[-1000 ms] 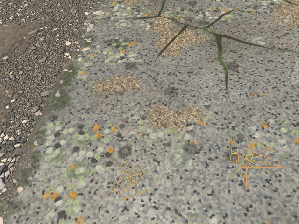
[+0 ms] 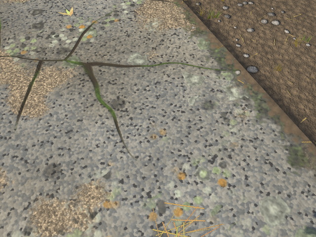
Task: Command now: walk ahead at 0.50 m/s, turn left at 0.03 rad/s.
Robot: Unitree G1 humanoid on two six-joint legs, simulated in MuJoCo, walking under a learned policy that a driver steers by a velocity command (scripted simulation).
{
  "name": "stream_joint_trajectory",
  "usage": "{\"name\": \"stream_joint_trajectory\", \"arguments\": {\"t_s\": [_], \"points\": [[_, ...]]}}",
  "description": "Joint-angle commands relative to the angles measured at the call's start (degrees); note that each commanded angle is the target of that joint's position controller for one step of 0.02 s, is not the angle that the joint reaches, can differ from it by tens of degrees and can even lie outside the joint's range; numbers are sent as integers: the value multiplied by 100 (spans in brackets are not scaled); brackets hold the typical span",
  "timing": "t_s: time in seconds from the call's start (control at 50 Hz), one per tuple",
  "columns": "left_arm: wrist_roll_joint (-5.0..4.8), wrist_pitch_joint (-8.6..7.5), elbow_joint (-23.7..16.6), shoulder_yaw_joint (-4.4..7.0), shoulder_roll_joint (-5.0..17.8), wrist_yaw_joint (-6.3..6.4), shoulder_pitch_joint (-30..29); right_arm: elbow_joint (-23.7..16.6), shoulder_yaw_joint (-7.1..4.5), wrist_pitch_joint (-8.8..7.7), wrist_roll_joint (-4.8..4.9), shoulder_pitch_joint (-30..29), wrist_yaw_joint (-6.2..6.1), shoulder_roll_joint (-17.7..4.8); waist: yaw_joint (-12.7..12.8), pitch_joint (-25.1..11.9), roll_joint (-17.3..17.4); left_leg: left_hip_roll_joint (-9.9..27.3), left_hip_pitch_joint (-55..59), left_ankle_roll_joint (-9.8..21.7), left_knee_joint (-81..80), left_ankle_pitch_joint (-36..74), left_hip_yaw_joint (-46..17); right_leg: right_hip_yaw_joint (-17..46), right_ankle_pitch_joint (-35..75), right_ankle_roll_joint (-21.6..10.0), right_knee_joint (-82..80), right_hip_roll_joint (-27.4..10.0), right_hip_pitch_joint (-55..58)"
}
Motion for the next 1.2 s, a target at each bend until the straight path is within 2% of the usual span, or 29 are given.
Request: {"name": "stream_joint_trajectory", "arguments": {"t_s": [0.02,0.1,0.2,0.26,0.32,0.36,0.4,0.42,0.44,0.46,0.48,0.5,0.52,0.54,0.62,0.72,0.8,0.86,0.88,0.9,0.92,0.94,0.96,0.98,1.0,1.02,1.08,1.14,1.2], "points": [[67,-163,-206,206,630,25,271,-275,-128,37,7,97,-6,-500,91,-697,-494,504,-1231,33,-26,606,-378,1692,956,-1050,-1773,-1575,1526],[102,-312,38,264,733,106,358,-397,-106,244,-25,-261,-50,-301,53,-228,-353,441,-1679,-136,-776,1441,-607,850,1025,-1014,-2289,-1559,1281],[74,-317,230,288,830,210,468,-645,-68,188,-89,-975,71,-196,278,71,-351,187,-1578,-143,-2375,2936,-304,-169,992,-685,-2470,-1376,1386],[13,-256,425,331,909,247,755,-882,-18,182,-101,-1430,155,-135,480,240,-273,119,-1690,-24,-2912,2934,-113,-432,1126,-611,-2342,-1537,1908],[-69,-119,541,382,1007,272,850,-1129,-34,181,-91,-1646,259,-209,484,272,-343,11,-1870,191,-3160,2192,103,-572,1852,-501,-1875,-1751,2615],[-85,-16,505,424,1169,326,721,-1201,-122,194,-71,-1379,300,-376,246,-32,-557,-320,-1303,402,-3144,1553,461,-723,3816,-359,-1118,-1770,2824],[-90,100,429,402,1200,387,574,-906,-401,217,-28,40,246,-838,-544,-871,-507,-859,670,737,-3417,1554,691,-988,4881,-60,872,-1445,2356],[19,61,307,313,1032,412,699,-760,-604,274,-22,939,122,-1386,-845,-1478,194,-108,2425,1117,-3519,1631,-656,-1014,3104,236,2694,-1195,952],[144,-131,57,46,149,286,1291,-817,-655,246,10,834,103,-1841,-110,-2048,1522,1249,4260,2271,-4168,533,-4008,-243,-2268,616,4588,93,-1592],[-118,-373,4,91,625,200,613,-930,-519,200,-40,999,114,-1380,-589,-2424,826,1393,4566,2233,-4948,31,-4781,886,-2414,459,5089,76,-2262],[-300,-497,-137,148,850,154,136,-919,-453,147,-77,804,102,-1088,-635,-1634,584,1268,4070,1960,-5023,425,-3941,879,-1894,311,4966,-208,-2695],[-213,-558,-147,131,824,192,5,-1007,-405,114,-49,444,92,-915,-416,-1178,78,1033,3241,1768,-4992,970,-3278,842,-1400,242,4501,-477,-2507],[-44,-554,-118,178,866,242,-63,-1104,-347,115,-60,50,78,-708,-185,-824,-60,821,2391,1653,-5047,1613,-2733,811,-1138,277,3999,-641,-2117],[15,-493,-122,220,905,247,38,-1219,-296,113,-138,-153,52,-593,20,-731,47,685,1855,1634,-5168,2100,-2452,854,-965,311,3776,-745,-1691],[87,-279,-258,177,635,260,-64,-1284,-350,105,-106,-77,-73,-807,160,-448,76,421,995,1618,-5443,3065,-1776,627,-438,627,2646,-712,-1436],[31,-320,-557,60,397,166,-1089,-1236,-383,210,-43,340,-193,-880,-262,-314,337,-64,662,1141,-5284,2573,-1347,456,1484,731,517,-230,-853],[-51,-402,-717,123,618,59,-1427,-1159,-372,297,-14,683,-226,-820,-350,-302,442,202,1293,1033,-4783,2101,-2000,673,1309,601,-150,-87,-750],[-55,-486,-601,231,836,47,-842,-1246,-384,335,-49,518,-242,-809,39,-456,666,277,1577,861,-4135,2552,-2353,629,749,300,-430,-69,-56],[7,-517,-475,317,1008,81,-236,-1320,-323,324,-73,429,-218,-641,355,-879,588,-13,1372,689,-3419,2865,-2167,686,837,83,-495,-240,959],[101,-513,-413,397,1322,137,665,-1466,-204,302,-174,409,-193,-352,730,-1735,56,-369,641,475,-1882,2078,-1720,1568,562,-291,-293,-1180,2504],[141,-433,-188,499,1723,110,1121,-1620,-83,240,-8,1311,-181,28,339,-2451,-1937,-1154,-1463,97,-12,-945,-1038,4268,-507,-1281,-739,-2499,4371],[-1,-396,-264,386,1171,90,1035,-1469,-169,235,68,1262,-191,-590,466,-2132,-1479,-650,-2197,29,740,-980,-1153,4819,-1817,-1209,-1040,-2592,4196],[-12,-354,-329,286,810,124,774,-1547,-267,266,37,589,-186,-931,649,-1324,-864,-447,-2381,-15,906,-420,-1039,3838,-1779,-925,-1147,-2302,3474],[45,-308,-340,238,741,133,485,-1640,-276,292,-32,238,-195,-890,559,-859,-451,-253,-2223,-56,798,-4,-842,3079,-1046,-761,-1239,-2047,2727],[65,-284,-286,203,644,135,317,-1730,-293,291,-93,27,-177,-815,454,-505,-412,-104,-2119,-77,532,247,-821,2551,-403,-722,-1369,-1835,2156],[103,-296,-236,165,576,132,273,-1756,-287,307,-72,45,-140,-676,323,-388,-540,21,-1845,-61,331,387,-804,2142,-42,-673,-1521,-1642,1760],[21,-368,-50,188,618,77,330,-1791,-194,362,-39,92,-104,-274,182,-281,-626,74,-1625,-87,-336,441,-659,1528,505,-840,-1892,-1526,1363],[-18,-372,98,261,868,68,359,-1904,-108,328,-125,-286,-64,-158,193,-243,-462,146,-1696,-137,-1346,1094,-549,1079,1039,-950,-2069,-1546,1429],[-88,-296,220,281,1003,85,434,-1976,-34,225,-121,-818,36,-92,357,-164,-425,86,-1325,-117,-2474,1998,-219,547,1273,-799,-2094,-1332,1389]]}}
